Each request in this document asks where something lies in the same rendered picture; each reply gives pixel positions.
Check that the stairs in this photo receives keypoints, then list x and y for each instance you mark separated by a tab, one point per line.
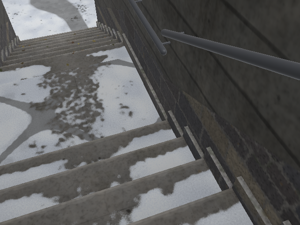
57	44
143	176

